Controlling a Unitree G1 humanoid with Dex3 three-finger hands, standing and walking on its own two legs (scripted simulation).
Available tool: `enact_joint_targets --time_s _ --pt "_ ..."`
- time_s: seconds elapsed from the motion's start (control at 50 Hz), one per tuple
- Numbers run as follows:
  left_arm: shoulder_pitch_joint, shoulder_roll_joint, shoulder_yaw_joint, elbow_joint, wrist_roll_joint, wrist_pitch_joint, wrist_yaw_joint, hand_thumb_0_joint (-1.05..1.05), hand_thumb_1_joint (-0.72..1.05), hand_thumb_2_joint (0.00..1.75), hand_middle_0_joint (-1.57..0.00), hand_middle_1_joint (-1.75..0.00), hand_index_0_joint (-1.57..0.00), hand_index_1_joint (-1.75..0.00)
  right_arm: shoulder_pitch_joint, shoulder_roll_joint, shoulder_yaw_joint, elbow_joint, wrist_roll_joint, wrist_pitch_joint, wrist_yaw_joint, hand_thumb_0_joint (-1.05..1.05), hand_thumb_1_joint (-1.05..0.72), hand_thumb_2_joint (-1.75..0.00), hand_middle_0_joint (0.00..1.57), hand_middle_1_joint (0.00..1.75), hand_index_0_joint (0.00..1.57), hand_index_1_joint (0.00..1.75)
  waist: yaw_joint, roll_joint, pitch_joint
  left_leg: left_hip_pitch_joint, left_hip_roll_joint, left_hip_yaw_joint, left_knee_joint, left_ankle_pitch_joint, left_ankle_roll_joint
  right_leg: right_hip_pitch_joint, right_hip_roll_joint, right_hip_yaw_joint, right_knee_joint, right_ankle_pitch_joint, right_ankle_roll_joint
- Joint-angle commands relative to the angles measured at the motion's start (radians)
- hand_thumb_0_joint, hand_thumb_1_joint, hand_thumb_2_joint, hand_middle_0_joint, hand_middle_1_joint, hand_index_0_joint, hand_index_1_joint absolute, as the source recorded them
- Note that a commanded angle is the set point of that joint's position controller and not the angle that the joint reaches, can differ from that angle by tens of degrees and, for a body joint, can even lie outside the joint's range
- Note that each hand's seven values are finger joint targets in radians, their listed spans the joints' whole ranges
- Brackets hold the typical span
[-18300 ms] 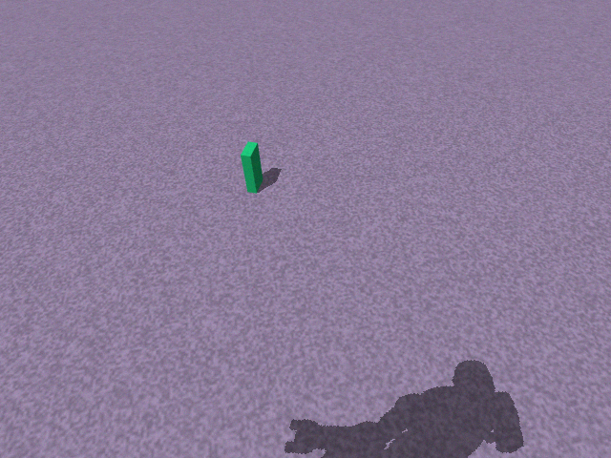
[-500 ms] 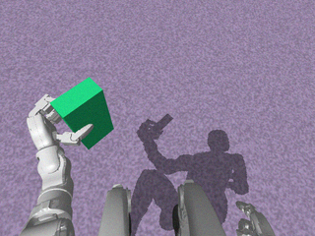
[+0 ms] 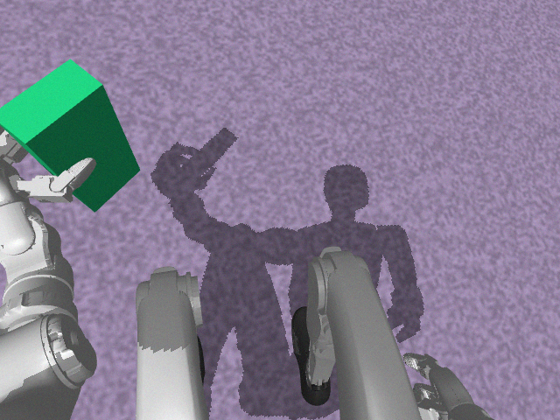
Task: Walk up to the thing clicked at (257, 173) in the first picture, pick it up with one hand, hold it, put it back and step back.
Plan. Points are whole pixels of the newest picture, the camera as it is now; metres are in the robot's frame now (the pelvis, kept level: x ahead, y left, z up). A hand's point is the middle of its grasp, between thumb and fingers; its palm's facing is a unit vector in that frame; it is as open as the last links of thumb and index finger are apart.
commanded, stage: crouch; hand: left
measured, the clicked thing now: (84, 149) +0.48 +0.23 -0.07
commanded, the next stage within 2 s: lower in 0.88 s
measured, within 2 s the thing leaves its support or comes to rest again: neither
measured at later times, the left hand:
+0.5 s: hand (57, 165) +0.49 +0.29 -0.14, palm faces +0.42 -0.90 -0.05, open 8.9 cm
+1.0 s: hand (66, 168) +0.51 +0.30 -0.18, palm faces +0.41 -0.91 -0.05, open 8.9 cm
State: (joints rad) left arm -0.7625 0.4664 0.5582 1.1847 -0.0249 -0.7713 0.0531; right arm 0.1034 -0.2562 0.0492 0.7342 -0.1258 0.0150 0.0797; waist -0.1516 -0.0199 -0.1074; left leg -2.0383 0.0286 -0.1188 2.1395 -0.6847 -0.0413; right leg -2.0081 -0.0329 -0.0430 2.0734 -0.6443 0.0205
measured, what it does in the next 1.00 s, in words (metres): lowers itself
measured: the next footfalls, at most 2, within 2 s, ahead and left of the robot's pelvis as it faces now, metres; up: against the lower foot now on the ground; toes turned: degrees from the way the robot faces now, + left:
none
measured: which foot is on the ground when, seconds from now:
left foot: down 0.00-1.00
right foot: down 0.00-1.00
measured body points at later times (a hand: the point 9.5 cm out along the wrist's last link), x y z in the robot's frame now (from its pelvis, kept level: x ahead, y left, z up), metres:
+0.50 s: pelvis -0.01 +0.01 -0.08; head +0.22 +0.08 +0.30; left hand +0.46 +0.34 -0.13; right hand +0.05 -0.27 -0.18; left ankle +0.08 +0.14 -0.38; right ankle +0.10 -0.13 -0.38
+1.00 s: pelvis -0.01 +0.01 -0.10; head +0.24 +0.10 +0.26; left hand +0.48 +0.35 -0.18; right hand +0.05 -0.27 -0.19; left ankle +0.08 +0.14 -0.38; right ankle +0.10 -0.13 -0.38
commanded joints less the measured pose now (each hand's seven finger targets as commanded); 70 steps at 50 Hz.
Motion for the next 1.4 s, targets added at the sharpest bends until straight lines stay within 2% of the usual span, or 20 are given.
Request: enact_joint_targets --time_s 0.0,0.1,0.14,0.22,0.34,0.36,0.4,0.48,0.5,0.58,0.66,0.7,0.88,0.92,1.08,1.14,1.22,1.26,1.28,1.38 --pt "-0.383 0.333 0.063 -0.196 -0.003 -0.077 -0.002 0.0 -0.02 1.23 -1.26 -1.4 -1.27 -1.41 0.148 -0.217 -0.055 -0.039 -0.01 0.0 -0.012 0.0 -0.92 -0.91 0.2 0.3 0.2 0.3 0.001 0.213 -0.723 0.378 -0.016 0.093 -0.205 0.134 0.045 0.379 0.038 -0.035 -0.169 0.14 -0.04" --pt "-0.395 0.375 0.084 -0.173 0.009 -0.06 -0.01 0.0 0.0 1.23 -1.27 -1.4 -1.28 -1.41 0.151 -0.24 -0.037 -0.04 -0.019 0.011 -0.011 0.0 -0.91 -0.9 0.2 0.3 0.2 0.3 -0.018 0.221 -0.661 0.306 -0.015 0.08 -0.157 0.096 0.046 0.316 0.042 -0.06 -0.113 0.11 -0.038" --pt "-0.422 0.377 0.072 -0.166 0.012 -0.054 -0.018 0.0 0.0 1.22 -1.27 -1.4 -1.28 -1.4 0.14 -0.247 -0.031 -0.044 -0.022 0.013 -0.01 0.0 -0.91 -0.9 0.2 0.3 0.2 0.3 -0.033 0.227 -0.621 0.283 -0.013 0.073 -0.144 0.051 0.048 0.27 0.043 -0.07 -0.097 0.076 -0.038" --pt "-0.43 0.416 0.084 -0.18 0.012 -0.048 -0.027 0.0 0.0 1.19 -1.25 -1.38 -1.27 -1.37 0.149 -0.262 -0.014 -0.044 -0.03 0.02 -0.01 0.0 -0.91 -0.9 0.2 0.3 0.2 0.3 -0.042 0.238 -0.625 0.261 -0.012 0.064 -0.099 0.065 0.049 0.26 0.048 -0.079 -0.065 0.096 -0.038" --pt "-0.422 0.416 0.079 -0.184 0.022 -0.039 -0.032 0.0 -0.05 1.17 -1.21 -1.36 -1.24 -1.35 0.153 -0.29 0.007 -0.046 -0.046 0.035 -0.005 0.0 -0.91 -0.9 0.2 0.3 0.2 0.3 -0.06 0.315 -0.583 0.315 -0.002 0.022 -0.081 0.101 0.032 0.174 0.045 -0.109 -0.005 0.136 -0.044" --pt "-0.414 0.443 0.096 -0.183 0.023 -0.037 -0.03 0.0 -0.06 1.15 -1.21 -1.35 -1.24 -1.34 0.155 -0.294 0.012 -0.045 -0.048 0.039 -0.004 0.0 -0.91 -0.9 0.2 0.3 0.2 0.3 -0.051 0.326 -0.581 0.307 -0.002 0.02 -0.081 0.112 0.028 0.179 0.045 -0.111 0.005 0.141 -0.046" --pt "-0.419 0.426 0.087 -0.188 0.021 -0.041 -0.03 0.0 -0.03 1.15 -1.2 -1.34 -1.23 -1.33 0.149 -0.299 0.02 -0.051 -0.053 0.043 0.001 0.0 -0.91 -0.9 0.2 0.3 0.2 0.3 -0.065 0.331 -0.583 0.317 0.0 0.007 -0.066 0.127 0.026 0.164 0.044 -0.118 0.023 0.157 -0.046" --pt "-0.424 0.457 0.094 -0.178 0.024 -0.045 -0.027 0.0 -0.02 1.15 -1.2 -1.33 -1.23 -1.32 0.148 -0.305 0.036 -0.052 -0.061 0.052 0.004 0.0 -0.91 -0.9 0.2 0.3 0.2 0.3 -0.074 0.326 -0.558 0.271 -0.001 0.014 -0.03 0.132 0.031 0.182 0.05 -0.116 0.029 0.164 -0.042" --pt "-0.433 0.466 0.097 -0.182 0.024 -0.048 -0.027 0.0 0.0 1.15 -1.23 -1.34 -1.26 -1.33 0.151 -0.311 0.041 -0.053 -0.067 0.053 0.005 0.0 -0.91 -0.9 0.2 0.3 0.2 0.3 -0.09 0.322 -0.55 0.266 -0.001 0.01 -0.02 0.124 0.033 0.179 0.051 -0.122 0.029 0.162 -0.04" --pt "-0.406 0.514 0.121 -0.166 0.026 -0.049 -0.03 0.0 0.02 1.16 -1.25 -1.36 -1.27 -1.35 0.145 -0.323 0.054 -0.06 -0.073 0.06 0.008 0.0 -0.91 -0.9 0.2 0.3 0.2 0.3 -0.079 0.326 -0.536 0.237 0.0 0.01 -0.004 0.113 0.033 0.186 0.057 -0.126 0.041 0.153 -0.04" --pt "-0.394 0.508 0.116 -0.148 0.022 -0.05 -0.038 0.0 0.03 1.17 -1.25 -1.37 -1.28 -1.36 0.137 -0.332 0.067 -0.068 -0.077 0.065 0.014 0.0 -0.91 -0.9 0.2 0.3 0.2 0.3 -0.097 0.327 -0.513 0.22 0.002 0.002 0.014 0.131 0.034 0.186 0.059 -0.134 0.057 0.17 -0.038" --pt "-0.374 0.53 0.13 -0.148 0.022 -0.052 -0.04 0.0 0.03 1.18 -1.25 -1.37 -1.28 -1.36 0.137 -0.342 0.071 -0.07 -0.079 0.071 0.014 0.0 -0.91 -0.9 0.2 0.3 0.2 0.3 -0.089 0.344 -0.513 0.238 0.004 -0.006 0.015 0.154 0.029 0.184 0.059 -0.14 0.071 0.186 -0.04" --pt "-0.393 0.558 0.132 -0.175 0.011 -0.058 -0.059 0.0 0.05 1.18 -1.27 -1.39 -1.31 -1.37 0.133 -0.363 0.092 -0.08 -0.091 0.078 0.019 0.0 -0.92 -0.9 0.2 0.3 0.2 0.3 -0.124 0.353 -0.511 0.235 0.01 -0.018 0.055 0.177 0.03 0.202 0.063 -0.151 0.089 0.215 -0.034" --pt "-0.384 0.589 0.149 -0.188 0.014 -0.06 -0.058 0.0 0.05 1.18 -1.27 -1.38 -1.3 -1.37 0.129 -0.364 0.094 -0.081 -0.093 0.081 0.019 0.0 -0.91 -0.9 0.2 0.3 0.2 0.3 -0.108 0.36 -0.519 0.225 0.011 -0.016 0.059 0.178 0.029 0.212 0.064 -0.148 0.095 0.212 -0.036" --pt "-0.345 0.558 0.117 -0.078 0.01 -0.071 -0.063 0.0 -0.02 1.16 -1.3 -1.38 -1.31 -1.39 0.092 -0.38 0.127 -0.102 -0.1 0.085 0.026 0.0 -0.92 -0.9 0.2 0.3 0.2 0.3 -0.141 0.323 -0.411 0.181 0.013 -0.034 0.075 0.138 0.031 0.167 0.07 -0.171 0.105 0.184 -0.036" --pt "-0.36 0.585 0.126 -0.072 0.003 -0.091 -0.069 0.0 0.02 1.19 -1.32 -1.41 -1.34 -1.41 0.075 -0.395 0.142 -0.111 -0.108 0.081 0.025 0.0 -0.92 -0.9 0.2 0.3 0.2 0.3 -0.155 0.327 -0.399 0.196 0.017 -0.044 0.083 0.13 0.031 0.167 0.07 -0.181 0.11 0.181 -0.033" --pt "-0.331 0.643 0.168 -0.048 -0.004 -0.114 -0.069 0.0 0.01 1.19 -1.31 -1.4 -1.33 -1.4 0.068 -0.402 0.166 -0.115 -0.119 0.082 0.023 0.0 -0.92 -0.9 0.2 0.3 0.2 0.3 -0.147 0.327 -0.43 0.21 0.02 -0.046 0.105 0.18 0.03 0.221 0.075 -0.184 0.118 0.223 -0.028" --pt "-0.367 0.684 0.173 -0.079 0.001 -0.132 -0.063 0.0 -0.01 1.16 -1.31 -1.39 -1.33 -1.39 0.059 -0.408 0.174 -0.113 -0.129 0.086 0.024 0.0 -0.92 -0.9 0.2 0.3 0.2 0.3 -0.151 0.37 -0.437 0.217 0.023 -0.047 0.108 0.187 0.025 0.229 0.078 -0.185 0.129 0.228 -0.03" --pt "-0.348 0.664 0.165 -0.046 0.004 -0.131 -0.064 0.0 0.01 1.17 -1.3 -1.39 -1.32 -1.39 0.049 -0.412 0.179 -0.117 -0.132 0.085 0.023 0.0 -0.92 -0.9 0.2 0.3 0.2 0.3 -0.16 0.367 -0.408 0.23 0.025 -0.055 0.106 0.188 0.025 0.206 0.076 -0.192 0.131 0.227 -0.03" --pt "-0.364 0.71 0.168 -0.049 0.014 -0.153 -0.058 0.0 -0.01 1.17 -1.31 -1.39 -1.33 -1.39 0.028 -0.43 0.199 -0.123 -0.148 0.091 0.024 0.0 -0.92 -0.9 0.2 0.3 0.2 0.3 -0.177 0.411 -0.384 0.24 0.031 -0.067 0.104 0.164 0.019 0.193 0.079 -0.206 0.139 0.213 -0.033"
